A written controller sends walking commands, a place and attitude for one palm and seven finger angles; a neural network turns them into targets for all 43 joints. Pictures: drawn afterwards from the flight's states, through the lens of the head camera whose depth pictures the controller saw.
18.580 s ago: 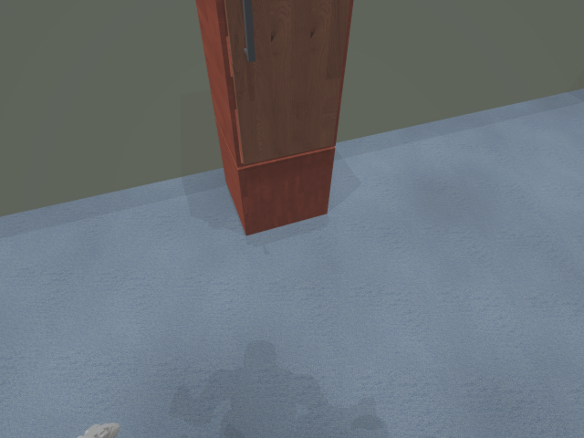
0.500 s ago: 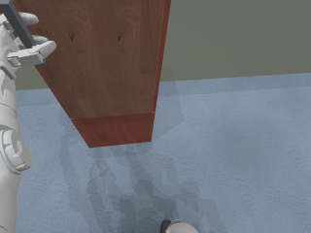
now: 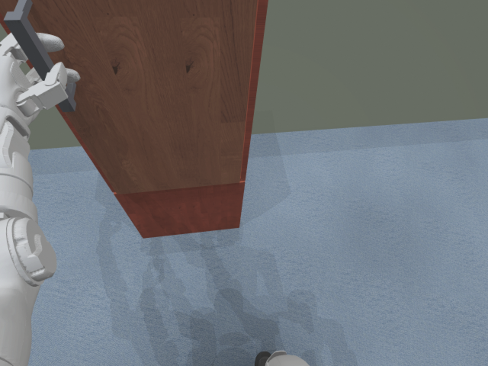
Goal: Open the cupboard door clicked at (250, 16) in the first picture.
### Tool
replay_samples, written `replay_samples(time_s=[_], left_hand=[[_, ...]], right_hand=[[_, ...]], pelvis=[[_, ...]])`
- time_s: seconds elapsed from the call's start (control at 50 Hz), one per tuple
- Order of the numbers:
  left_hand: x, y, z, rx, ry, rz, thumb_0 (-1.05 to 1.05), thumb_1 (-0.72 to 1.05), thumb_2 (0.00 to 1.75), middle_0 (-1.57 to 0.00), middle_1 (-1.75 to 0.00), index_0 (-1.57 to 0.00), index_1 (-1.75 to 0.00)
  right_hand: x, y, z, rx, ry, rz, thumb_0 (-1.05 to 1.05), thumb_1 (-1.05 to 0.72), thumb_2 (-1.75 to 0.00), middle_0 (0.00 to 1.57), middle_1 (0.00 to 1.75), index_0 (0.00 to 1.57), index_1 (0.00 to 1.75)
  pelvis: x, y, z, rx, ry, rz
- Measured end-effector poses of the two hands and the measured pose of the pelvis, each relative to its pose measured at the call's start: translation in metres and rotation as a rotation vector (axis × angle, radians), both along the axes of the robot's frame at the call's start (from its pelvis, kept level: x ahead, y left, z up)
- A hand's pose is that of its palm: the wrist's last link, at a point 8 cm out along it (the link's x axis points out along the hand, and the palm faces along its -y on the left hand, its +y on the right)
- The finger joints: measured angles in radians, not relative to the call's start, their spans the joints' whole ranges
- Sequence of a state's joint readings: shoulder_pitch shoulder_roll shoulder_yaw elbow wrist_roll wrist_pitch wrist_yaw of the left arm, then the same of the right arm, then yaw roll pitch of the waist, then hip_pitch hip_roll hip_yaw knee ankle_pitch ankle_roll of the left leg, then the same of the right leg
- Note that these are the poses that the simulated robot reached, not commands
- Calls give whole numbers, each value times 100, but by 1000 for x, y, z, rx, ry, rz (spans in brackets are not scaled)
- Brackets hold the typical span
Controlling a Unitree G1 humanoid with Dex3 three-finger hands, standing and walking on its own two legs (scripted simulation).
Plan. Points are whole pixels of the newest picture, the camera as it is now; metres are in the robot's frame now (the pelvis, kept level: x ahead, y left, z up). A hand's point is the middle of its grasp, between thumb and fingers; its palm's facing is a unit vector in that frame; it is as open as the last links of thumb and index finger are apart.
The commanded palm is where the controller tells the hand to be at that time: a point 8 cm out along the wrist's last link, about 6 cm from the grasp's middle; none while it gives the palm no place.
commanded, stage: pull the door open along its arc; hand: left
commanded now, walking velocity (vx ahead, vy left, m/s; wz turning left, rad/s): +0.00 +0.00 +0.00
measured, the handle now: (48, 59) +0.57 +0.25 +0.15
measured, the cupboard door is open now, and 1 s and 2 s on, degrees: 0 10 37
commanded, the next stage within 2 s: none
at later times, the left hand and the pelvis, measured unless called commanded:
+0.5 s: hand (62, 110) +0.46 +0.21 +0.15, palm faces +0.04 -1.00 +0.00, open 5.7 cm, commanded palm +0.44 +0.26 +0.14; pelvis -0.01 +0.00 +0.00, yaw +1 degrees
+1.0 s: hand (64, 114) +0.46 +0.21 +0.15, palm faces +0.07 -1.00 +0.03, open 5.8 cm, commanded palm +0.41 +0.26 +0.14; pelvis -0.02 -0.01 +0.00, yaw +0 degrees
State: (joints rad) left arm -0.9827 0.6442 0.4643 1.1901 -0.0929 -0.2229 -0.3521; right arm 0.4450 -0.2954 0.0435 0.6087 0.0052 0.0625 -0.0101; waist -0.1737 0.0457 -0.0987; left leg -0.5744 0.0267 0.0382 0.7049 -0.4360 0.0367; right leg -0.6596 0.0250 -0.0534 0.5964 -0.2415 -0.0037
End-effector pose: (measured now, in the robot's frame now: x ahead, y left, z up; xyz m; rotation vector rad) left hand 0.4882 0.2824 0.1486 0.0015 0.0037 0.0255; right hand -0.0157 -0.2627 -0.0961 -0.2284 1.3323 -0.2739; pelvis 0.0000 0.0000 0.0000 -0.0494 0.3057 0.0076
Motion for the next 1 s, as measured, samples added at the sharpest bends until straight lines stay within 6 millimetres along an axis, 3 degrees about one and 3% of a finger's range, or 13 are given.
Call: replay_samples(time_s=[0.16,0.3,0.4,0.48,0.58,0.7,0.76,0.86,1.0], left_hand=[[-17,-3,-2,0,-25,-15,0,76,78,-34,-134,-32,-133],[-45,-11,-3,-13,-34,-31,0,75,77,-34,-134,-31,-132],[-48,-13,-1,-19,0,-4,0,74,79,-33,-134,-34,-132],[-49,-15,0,-4,15,14,0,74,81,-33,-133,-35,-133],[-49,-16,0,3,13,23,0,74,81,-34,-133,-34,-134],[-49,-15,0,4,3,24,-1,73,81,-34,-133,-34,-135],[-49,-18,-3,-39,-11,106,0,72,81,-36,-133,-35,-135],[-48,-18,-3,40,-4,85,0,74,81,-37,-134,-35,-135],[-55,-18,-4,-35,-10,45,2,74,78,-34,-132,-34,-134]], right_hand=[[13,1,0,24,-44,-9,1,-90,-90,20,30,21,30],[52,2,0,46,-158,29,1,-90,-90,20,30,20,30],[79,2,2,36,-221,92,1,-90,-90,20,30,21,30],[85,0,2,27,-251,118,1,-90,-90,20,30,21,30],[72,-2,-1,21,-235,114,1,-90,-90,20,30,21,30],[37,-6,-6,17,-157,83,1,-90,-90,20,30,21,30],[19,-7,-9,21,-109,73,1,-90,-90,20,30,21,30],[-5,-9,-9,21,-69,41,1,-90,-90,20,30,21,30],[-12,-15,-4,-2,-75,11,1,-90,-90,20,30,21,30]], pelvis=[[6,1,3,3,-19,-19],[9,1,6,7,-60,-16],[1,-2,6,13,-79,10],[-6,-4,5,17,-79,18],[-12,-6,4,21,-80,17],[-17,-9,2,23,-79,15],[-20,-10,2,23,-73,15],[-23,-12,2,27,-66,11],[-19,-12,4,23,-80,-12]])
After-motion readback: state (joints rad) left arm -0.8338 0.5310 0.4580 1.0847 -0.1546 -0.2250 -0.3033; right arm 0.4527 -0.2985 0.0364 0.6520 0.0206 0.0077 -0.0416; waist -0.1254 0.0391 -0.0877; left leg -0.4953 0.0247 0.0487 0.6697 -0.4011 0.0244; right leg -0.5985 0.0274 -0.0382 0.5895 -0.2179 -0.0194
